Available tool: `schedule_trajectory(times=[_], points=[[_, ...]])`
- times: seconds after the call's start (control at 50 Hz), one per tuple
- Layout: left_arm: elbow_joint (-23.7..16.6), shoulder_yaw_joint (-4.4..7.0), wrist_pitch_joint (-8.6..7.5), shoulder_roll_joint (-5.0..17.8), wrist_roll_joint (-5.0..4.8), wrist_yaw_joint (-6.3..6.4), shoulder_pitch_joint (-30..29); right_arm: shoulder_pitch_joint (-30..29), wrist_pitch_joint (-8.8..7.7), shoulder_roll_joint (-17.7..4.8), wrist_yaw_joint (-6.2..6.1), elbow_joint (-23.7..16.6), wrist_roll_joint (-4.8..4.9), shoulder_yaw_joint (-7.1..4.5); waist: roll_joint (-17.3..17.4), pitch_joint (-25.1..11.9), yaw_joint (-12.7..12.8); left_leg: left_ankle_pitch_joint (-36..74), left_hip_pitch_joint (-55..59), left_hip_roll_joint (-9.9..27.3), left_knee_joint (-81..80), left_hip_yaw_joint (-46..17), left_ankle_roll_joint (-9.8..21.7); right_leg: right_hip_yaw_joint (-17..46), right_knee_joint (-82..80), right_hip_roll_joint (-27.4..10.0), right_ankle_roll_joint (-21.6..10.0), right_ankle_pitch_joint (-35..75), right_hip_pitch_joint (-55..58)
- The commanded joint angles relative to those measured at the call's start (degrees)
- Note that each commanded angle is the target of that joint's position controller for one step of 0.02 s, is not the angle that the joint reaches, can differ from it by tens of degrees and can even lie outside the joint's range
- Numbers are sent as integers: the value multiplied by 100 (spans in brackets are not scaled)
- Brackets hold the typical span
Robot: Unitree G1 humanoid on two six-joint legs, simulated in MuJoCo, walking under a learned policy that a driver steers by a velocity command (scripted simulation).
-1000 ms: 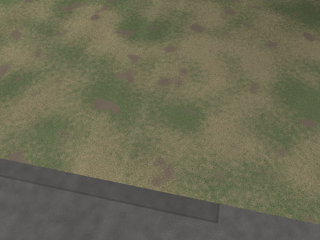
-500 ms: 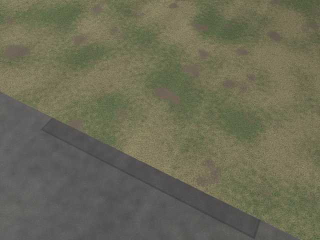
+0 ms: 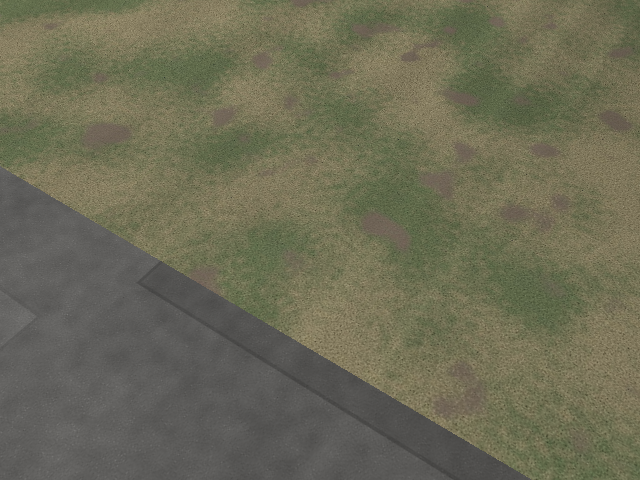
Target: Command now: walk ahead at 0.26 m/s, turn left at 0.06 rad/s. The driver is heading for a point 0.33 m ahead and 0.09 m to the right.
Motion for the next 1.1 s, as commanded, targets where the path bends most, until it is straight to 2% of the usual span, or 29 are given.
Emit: schedule_trajectory(times=[0.02, 0.04, 0.06, 0.1, 0.12, 0.18, 0.24, 0.28, 0.3, 0.32, 0.34, 0.36, 0.38, 0.4, 0.42, 0.44, 0.48, 0.52, 0.58, 0.62, 0.7, 0.76, 0.78, 0.8, 0.82, 0.84, 0.88, 0.96, 1.1], points=[[-701, 129, -326, 548, -86, -24, -843, 782, -255, -1157, 50, -140, -50, -304, 1228, 373, -463, -2217, 599, 1474, -1743, -2362, 1266, -545, 971, 252, 3, -794, -1858], [-797, 192, -389, 722, -163, -26, -1087, 901, -326, -1134, 52, -91, -57, -292, 1301, 797, -563, -2012, 551, 1832, -2048, -2940, 1540, -301, 1547, 68, -59, -1189, -2378], [-850, 243, -447, 823, -198, -53, -1080, 951, -405, -1063, 42, -51, -42, -270, 1268, 921, -533, -1532, 837, 1994, -2074, -3096, 1636, -104, 2068, -126, -141, -1357, -2902], [-809, 226, -503, 750, -231, -159, -948, 962, -478, -943, 19, -43, 3, -251, 954, 725, -489, -792, 1599, 1891, -1987, -2451, 1433, -21, 2180, -452, -304, -848, -3512], [-807, 205, -511, 705, -204, -215, -1029, 918, -477, -931, 15, -55, 4, -254, 836, 644, -520, -412, 1648, 1738, -2029, -1995, 1281, -122, 1874, -501, -319, -536, -3385], [-804, 83, -462, 445, -133, -388, -1057, 744, -468, -957, 43, -105, -4, -264, 843, 391, -487, 561, 955, 1309, -2089, -814, 1066, -512, 1106, -353, -165, 343, -2137], [-845, 96, -365, 611, -146, -411, -951, 716, -492, -1142, 86, -104, 70, -340, 839, 398, -374, 658, 374, 1406, -2141, -379, 979, -613, 632, -203, -144, 904, -1181], [-816, 154, -310, 759, -126, -372, -672, 616, -492, -1191, 91, -99, 94, -369, 714, 372, -117, 1164, 222, 1463, -1780, -98, 827, -722, 382, -74, -308, 1011, -651], [-711, 238, -282, 892, -122, -335, -264, 588, -489, -1172, 83, -103, 72, -363, 620, 163, 120, 2018, 112, 1375, -1196, 135, 697, -821, 320, 90, -415, 961, -85], [-538, 381, -265, 1121, -129, -283, 408, 676, -481, -1004, 72, -89, 34, -301, 365, -215, 442, 3065, -96, 1117, -31, 472, 500, -734, 125, 216, -569, 960, 810], [-453, 527, -245, 1551, -112, -206, 1166, 718, -485, -773, 28, -256, -112, -194, -383, -791, 740, 2316, -965, 777, 1725, 801, 137, 404, -110, -495, -817, 1181, 1974], [-514, 585, -271, 2165, 5, -215, 1279, 1195, -567, -224, 11, -517, -112, -24, -2029, -1489, 323, -1341, -2529, -301, 3773, 519, -277, 3775, -1349, -2052, -1846, 544, 2878], [-607, 461, -329, 1658, -27, -228, 1011, 1020, -638, -750, 28, -337, 110, -124, -1200, -1311, 444, -1410, -2856, -38, 4454, -275, -243, 4011, -1734, -2178, -1852, 785, 2603], [-640, 393, -362, 1406, 1, -215, 713, 672, -651, -980, 57, -365, 222, -189, -836, -767, 382, -1056, -3010, 189, 4592, -173, -150, 3038, -1524, -2080, -1717, 1646, 2039], [-650, 356, -371, 1264, -4, -217, 496, 504, -638, -966, 34, -329, 146, -182, -265, -532, 252, -700, -2812, 449, 4407, -88, -89, 2260, -1362, -1822, -1539, 2603, 1523], [-667, 322, -360, 1130, 12, -221, 286, 376, -611, -945, 10, -313, 24, -202, -82, -396, 131, -460, -2601, 598, 4065, -65, -79, 1692, -1344, -1579, -1423, 3362, 1073], [-669, 267, -376, 968, 100, -202, 61, 558, -479, -799, 24, -220, -18, -198, -328, -464, -114, -97, -1899, 662, 3673, -47, -102, 1017, -1530, -1273, -1327, 4205, 521], [-592, 241, -423, 894, 105, -172, -65, 646, -369, -630, 0, -167, -59, -168, -311, -486, -245, 201, -1661, 603, 3262, 12, -219, 587, -1632, -1155, -1388, 4861, 301], [-457, 227, -358, 882, 90, -93, -147, 288, -304, -443, -33, -266, -104, -115, -318, -468, -210, 759, -1655, 594, 2247, 19, -329, 223, -1618, -1005, -1269, 5046, 368], [-369, 232, -271, 918, 84, -40, -101, -41, -292, -373, -16, -328, -71, -84, -345, -456, -78, 1133, -1519, 581, 1588, 29, -346, 119, -1610, -929, -1120, 4794, 421], [-135, 225, -143, 947, 84, -29, 56, -471, -268, -462, -4, -410, -31, -113, -319, -349, 108, 1169, -1302, 511, 845, -1, -321, 329, -1527, -1049, -1113, 4175, 597], [-25, 181, -73, 854, 33, -56, -47, -565, -272, -479, -13, -438, -62, -129, -313, -274, 35, 933, -994, 433, 160, 26, -156, 563, -1207, -1098, -1124, 3708, 704], [24, 148, -61, 779, -11, -57, -45, -488, -294, -469, -16, -417, -101, -123, -200, -273, -85, 1635, -564, 424, -497, 27, -51, 553, -1043, -968, -947, 3383, 608], [61, 109, -93, 681, 44, -56, 139, -425, -322, -678, -50, -403, -145, -164, 64, -400, -46, 3066, 52, 659, -696, -240, 62, 498, -863, -732, -685, 3010, 424], [132, 129, -149, 734, 165, -80, 657, -438, -307, -1027, -85, -417, -135, -239, 487, -656, 305, 4141, 732, 979, -271, -483, 287, 359, -769, -371, -433, 2270, 68], [228, 114, -159, 689, 137, -70, 829, -487, -265, -815, -71, -365, -87, -213, 677, -888, 320, 3932, 922, 971, -27, -508, 524, 254, -968, -236, -236, 1679, -21], [211, 96, -83, 737, 60, -45, 278, -650, -216, -453, -13, -387, -66, -142, 420, -633, 26, 3320, 683, 666, -92, -324, 376, 99, -940, -116, -175, 1487, -27], [272, 109, 95, 782, 68, -3, 234, -646, -276, -516, 24, -238, -75, -156, 334, -516, 25, 3169, 487, 555, -98, -231, 313, 145, -887, -189, -251, 1918, 196], [533, 128, 179, 754, 42, 40, 250, -772, -277, -543, 14, 62, -67, -165, 100, -406, 44, 2976, 380, 472, -121, -156, 297, 147, -864, -237, -246, 2118, 399]])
